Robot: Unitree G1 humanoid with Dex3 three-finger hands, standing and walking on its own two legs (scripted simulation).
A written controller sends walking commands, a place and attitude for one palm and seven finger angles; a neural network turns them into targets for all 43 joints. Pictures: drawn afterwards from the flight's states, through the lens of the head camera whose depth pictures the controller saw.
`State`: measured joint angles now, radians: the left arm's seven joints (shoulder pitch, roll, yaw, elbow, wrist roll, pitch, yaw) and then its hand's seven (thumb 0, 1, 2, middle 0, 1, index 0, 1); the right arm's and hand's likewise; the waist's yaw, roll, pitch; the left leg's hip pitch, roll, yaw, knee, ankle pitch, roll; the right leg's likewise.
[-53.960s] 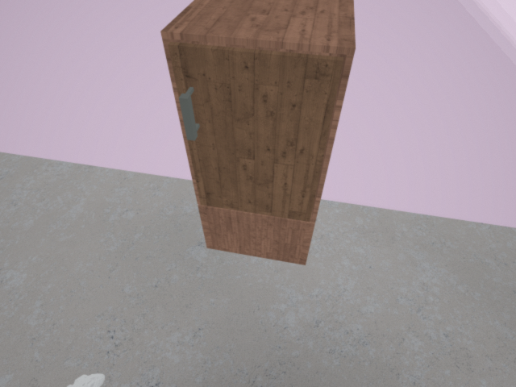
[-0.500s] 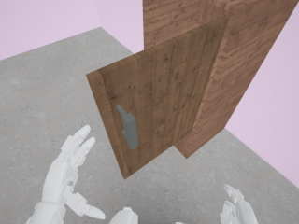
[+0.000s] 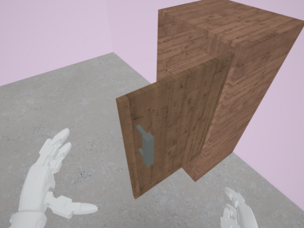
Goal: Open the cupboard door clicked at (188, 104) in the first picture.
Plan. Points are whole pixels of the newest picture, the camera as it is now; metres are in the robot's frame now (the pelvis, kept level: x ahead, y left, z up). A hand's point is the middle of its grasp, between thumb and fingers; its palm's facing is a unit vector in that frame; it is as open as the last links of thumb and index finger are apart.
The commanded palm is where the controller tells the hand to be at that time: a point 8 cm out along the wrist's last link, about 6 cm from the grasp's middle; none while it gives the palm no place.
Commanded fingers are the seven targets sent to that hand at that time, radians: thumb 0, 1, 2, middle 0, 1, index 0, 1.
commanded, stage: draw the hand back to the body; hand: left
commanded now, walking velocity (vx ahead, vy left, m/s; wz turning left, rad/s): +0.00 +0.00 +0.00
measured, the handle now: (144, 145) +0.35 +0.06 +0.03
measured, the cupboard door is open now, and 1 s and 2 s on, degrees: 89 89 89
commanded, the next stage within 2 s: step back with the hand held close in 0.94 s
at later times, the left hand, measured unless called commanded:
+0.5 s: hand (40, 147) +0.22 +0.24 +0.18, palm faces +0.38 -0.83 -0.41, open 9.8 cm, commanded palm +0.17 +0.29 +0.20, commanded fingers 0.00 0.83 0.87 -0.20 -0.30 -0.20 -0.30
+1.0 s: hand (48, 140) +0.23 +0.22 +0.20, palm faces +0.41 -0.81 -0.42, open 7.4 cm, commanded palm +0.18 +0.26 +0.21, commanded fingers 0.00 0.90 0.90 -0.20 -0.30 -0.20 -0.30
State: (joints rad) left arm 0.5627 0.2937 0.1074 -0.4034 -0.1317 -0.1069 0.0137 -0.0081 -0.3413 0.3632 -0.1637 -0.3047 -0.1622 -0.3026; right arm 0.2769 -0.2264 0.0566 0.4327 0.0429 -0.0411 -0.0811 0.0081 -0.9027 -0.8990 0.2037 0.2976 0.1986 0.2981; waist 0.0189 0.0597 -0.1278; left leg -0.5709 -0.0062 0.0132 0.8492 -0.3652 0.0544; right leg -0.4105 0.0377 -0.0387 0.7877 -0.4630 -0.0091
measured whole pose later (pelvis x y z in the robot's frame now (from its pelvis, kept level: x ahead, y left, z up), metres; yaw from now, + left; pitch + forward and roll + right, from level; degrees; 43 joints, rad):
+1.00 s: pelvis +0.04 -0.03 +0.04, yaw -1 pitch -2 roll +0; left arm 0.49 0.36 0.33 -0.41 -0.08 -0.06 0.11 0.02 0.89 0.89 -0.22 -0.31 -0.21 -0.30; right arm 0.20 -0.24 0.02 0.61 0.01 -0.05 -0.08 0.01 -0.90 -0.90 0.20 0.30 0.20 0.30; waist 0.06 0.06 0.00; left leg -0.17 0.00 0.03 0.44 -0.23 0.01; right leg -0.02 0.05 -0.01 0.38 -0.32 -0.05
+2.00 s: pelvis -0.12 +0.04 +0.02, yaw +1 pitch -2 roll -5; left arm 0.56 0.43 0.41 -0.56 -0.05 -0.21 0.15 0.02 0.89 0.89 -0.22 -0.31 -0.22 -0.30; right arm 0.18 -0.21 0.00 0.62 0.01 -0.05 -0.06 0.01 -0.90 -0.90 0.21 0.30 0.20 0.30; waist 0.03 0.08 0.06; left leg -0.47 0.01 0.06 0.50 0.01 0.08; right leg -0.18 0.11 0.04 0.54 -0.32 0.01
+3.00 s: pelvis -0.29 +0.10 +0.03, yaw -7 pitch -2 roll +1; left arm 0.54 0.37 0.37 -0.44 -0.04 -0.13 0.15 0.02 0.89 0.89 -0.21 -0.31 -0.21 -0.30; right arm 0.27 -0.22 0.00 0.69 0.00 -0.07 -0.06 0.01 -0.90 -0.90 0.20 0.30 0.20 0.30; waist 0.01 -0.01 -0.05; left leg -0.47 0.03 0.04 0.86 -0.27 -0.02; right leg -0.05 0.08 -0.10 0.45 -0.37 -0.11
